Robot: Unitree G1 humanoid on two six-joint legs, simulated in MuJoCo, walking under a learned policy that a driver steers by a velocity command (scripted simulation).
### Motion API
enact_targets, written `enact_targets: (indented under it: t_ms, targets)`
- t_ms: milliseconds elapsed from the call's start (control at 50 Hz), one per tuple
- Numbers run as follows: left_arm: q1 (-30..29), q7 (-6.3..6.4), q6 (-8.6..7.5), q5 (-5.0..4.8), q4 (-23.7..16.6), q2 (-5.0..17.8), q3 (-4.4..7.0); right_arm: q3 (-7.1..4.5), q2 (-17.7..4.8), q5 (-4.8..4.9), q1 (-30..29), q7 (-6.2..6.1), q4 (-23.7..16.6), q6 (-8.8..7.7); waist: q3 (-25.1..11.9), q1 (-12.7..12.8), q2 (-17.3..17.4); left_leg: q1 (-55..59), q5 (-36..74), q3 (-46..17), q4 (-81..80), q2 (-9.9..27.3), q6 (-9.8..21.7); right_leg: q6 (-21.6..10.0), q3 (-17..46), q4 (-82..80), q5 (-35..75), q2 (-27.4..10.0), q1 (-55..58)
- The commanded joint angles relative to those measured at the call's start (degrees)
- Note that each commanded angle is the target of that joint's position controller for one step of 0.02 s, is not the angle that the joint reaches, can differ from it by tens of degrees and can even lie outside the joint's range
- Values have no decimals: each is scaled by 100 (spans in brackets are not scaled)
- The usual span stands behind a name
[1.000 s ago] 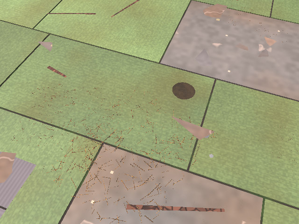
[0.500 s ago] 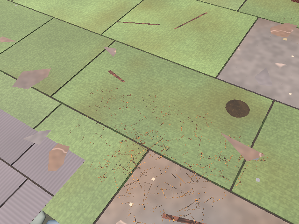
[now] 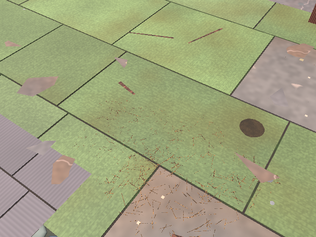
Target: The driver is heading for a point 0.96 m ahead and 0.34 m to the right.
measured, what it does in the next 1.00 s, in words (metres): walks ahead: left foot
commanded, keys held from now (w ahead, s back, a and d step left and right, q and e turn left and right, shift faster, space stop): no key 0.26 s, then w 0.62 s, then w+e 0.12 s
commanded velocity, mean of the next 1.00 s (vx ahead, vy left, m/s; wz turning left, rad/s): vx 0.26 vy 0.00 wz -0.01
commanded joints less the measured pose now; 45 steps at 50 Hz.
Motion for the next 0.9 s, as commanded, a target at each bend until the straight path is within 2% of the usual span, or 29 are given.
enact_targets:
  t_ms: [20,260,280,300,320,360,380,400,420,440,460,480,500,520,540,560,600,620,640,680,720,760,800,840,880,900]
  targets:
    - [-55,45,-58,-11,-155,586,138,-170,-718,9,-5,-27,-230,-94,-69,-11,159,-341,905,-354,-711,325,137,-23,46,-310,790,-72,202]
    - [160,144,-19,-37,489,592,143,-137,-623,42,111,-26,335,-118,-69,-3,90,-231,1149,-178,-716,202,125,-11,31,-372,913,-67,264]
    - [256,151,-9,-40,575,534,128,-136,-611,48,206,-36,427,-106,-183,-5,146,-186,568,-154,-792,161,151,-19,-83,-331,422,28,293]
    - [263,160,-1,-73,622,520,131,-170,-705,82,247,-55,474,-80,-97,-44,250,-240,-493,-212,-887,140,256,-58,-273,-119,-367,205,116]
    - [208,164,-13,-103,612,501,132,-217,-854,112,283,-66,486,-60,95,-103,452,-387,-1685,-474,-1082,272,434,-111,-436,188,-1104,354,-215]
    - [-48,127,-152,-140,455,388,104,-288,-1119,160,515,-62,517,-109,536,-259,1062,-491,-3129,-1646,-1797,1068,946,-213,-557,1056,-1341,398,-1032]
    - [-129,84,-257,-179,386,338,89,-324,-1212,194,567,-59,549,-167,750,-283,1242,-673,-3205,-2236,-2044,1469,1211,-323,-365,1439,-1187,218,-1170]
    - [-88,29,-357,-225,375,362,101,-318,-1177,205,475,-60,538,-225,865,-205,1254,-675,-2942,-2436,-2107,1648,1329,-459,-209,1546,-1227,52,-1319]
    - [20,-34,-444,-259,401,360,101,-302,-1107,222,306,-51,496,-262,879,-91,1218,-604,-2569,-2322,-2025,1654,1298,-594,-168,1270,-1354,-37,-1267]
    - [304,-91,-518,-270,512,338,103,-286,-1054,265,50,-40,430,-265,777,117,1092,-736,-2178,-1952,-1836,1481,1138,-713,-236,583,-1146,-35,-709]
    - [864,-123,-561,-250,789,347,144,-268,-1004,286,-237,-28,354,-249,574,400,878,-1167,-1688,-1410,-1503,1115,913,-732,-400,-140,-422,135,379]
    - [1383,-142,-565,-174,1051,455,206,-214,-806,230,-363,-20,283,-265,332,552,441,-1528,-980,-818,-680,677,669,-669,-93,-368,-62,86,1207]
    - [2028,-136,-580,-141,1174,944,327,-96,-384,171,-477,-15,130,-318,42,698,-999,-2257,-616,183,1204,-45,212,-1066,1783,-1327,-1120,-1005,1863]
    - [2309,-224,-637,-78,1182,1344,371,-158,-543,255,-527,-56,-80,-419,48,688,-1743,-3116,-1524,74,2548,-358,117,-1795,3959,-2094,-1677,-2008,2040]
    - [1759,-222,-692,-55,1043,989,247,-214,-766,360,-332,-31,4,-497,391,373,-1011,-3485,-1315,-315,3345,52,220,-1885,3853,-2074,-1826,-2120,1781]
    - [1411,-207,-715,-91,897,705,176,-214,-768,376,-194,34,118,-563,590,237,-717,-3637,-691,-306,3504,293,336,-1691,3142,-2051,-1657,-1830,1695]
    - [1208,-216,-692,-105,809,602,119,-273,-807,260,-353,84,167,-631,550,184,-485,-3737,212,-80,3194,607,401,-1324,2128,-2107,-531,-1455,1799]
    - [1331,-209,-650,-79,843,422,58,-289,-782,212,-460,131,156,-634,432,218,-517,-3552,498,39,3014,668,365,-1207,1655,-2115,190,-1240,1795]
    - [1512,-190,-614,-63,896,364,30,-276,-668,194,-489,178,157,-624,321,240,-598,-3456,686,186,2872,652,296,-1193,1326,-2094,876,-1121,1836]
    - [1707,-121,-547,-60,936,447,26,-229,-476,182,-737,225,67,-583,273,285,-515,-3451,948,385,2442,614,123,-1250,907,-2096,1758,-1023,1815]
    - [1669,-48,-497,-41,892,588,34,-154,-325,189,-1238,241,-129,-570,400,346,-402,-3246,1323,503,1633,540,-8,-1253,628,-2224,1875,-933,1463]
    - [1734,-3,-483,-43,880,693,46,-103,-277,213,-1658,272,-276,-579,515,433,-478,-2804,1798,628,857,407,-52,-1237,427,-2385,1699,-861,1103]
    - [1886,14,-486,-86,932,743,67,-88,-337,242,-1945,314,-379,-584,653,470,-518,-2538,2053,666,431,321,-20,-1279,373,-2487,1616,-963,1016]
    - [1926,22,-480,-142,977,754,96,-90,-425,264,-2106,362,-477,-600,741,390,-525,-2494,2092,543,132,325,116,-1253,341,-2421,1814,-1142,1271]
    - [1847,25,-447,-157,967,815,146,-134,-580,256,-2053,402,-508,-630,609,197,-513,-2303,1888,501,-54,277,302,-1156,273,-2106,2559,-1299,1672]
    - [1801,21,-423,-142,939,866,173,-191,-708,241,-1875,397,-487,-640,406,40,-555,-1907,1717,533,-64,156,392,-1100,298,-1755,3492,-1329,1779]
Velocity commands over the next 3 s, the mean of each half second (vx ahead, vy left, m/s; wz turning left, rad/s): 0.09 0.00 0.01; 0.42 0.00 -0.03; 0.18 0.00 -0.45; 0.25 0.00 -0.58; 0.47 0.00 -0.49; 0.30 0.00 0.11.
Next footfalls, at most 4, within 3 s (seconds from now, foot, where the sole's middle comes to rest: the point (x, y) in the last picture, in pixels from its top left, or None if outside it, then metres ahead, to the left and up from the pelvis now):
0.96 left None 0.43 0.10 -0.77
1.40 right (198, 220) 0.60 -0.14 -0.77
1.78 left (143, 225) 0.57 0.09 -0.77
2.24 right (237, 214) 0.62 -0.31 -0.77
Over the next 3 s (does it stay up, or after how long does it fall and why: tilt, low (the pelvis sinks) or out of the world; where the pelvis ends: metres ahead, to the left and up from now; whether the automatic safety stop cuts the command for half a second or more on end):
stays up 0.86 -0.39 0.00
